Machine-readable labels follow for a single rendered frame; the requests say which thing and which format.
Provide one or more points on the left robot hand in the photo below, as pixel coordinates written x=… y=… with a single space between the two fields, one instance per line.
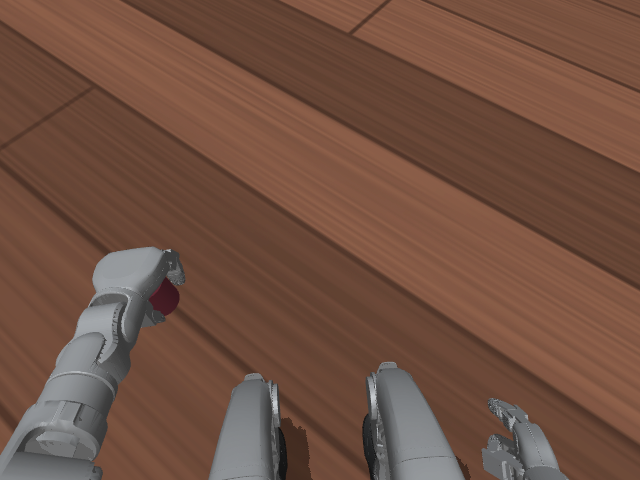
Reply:
x=141 y=270

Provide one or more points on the right robot hand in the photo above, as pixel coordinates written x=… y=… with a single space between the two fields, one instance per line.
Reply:
x=508 y=460

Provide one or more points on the tin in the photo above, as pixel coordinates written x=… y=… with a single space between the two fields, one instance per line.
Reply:
x=165 y=298

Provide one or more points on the left robot arm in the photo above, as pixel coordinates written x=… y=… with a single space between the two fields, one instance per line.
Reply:
x=59 y=436

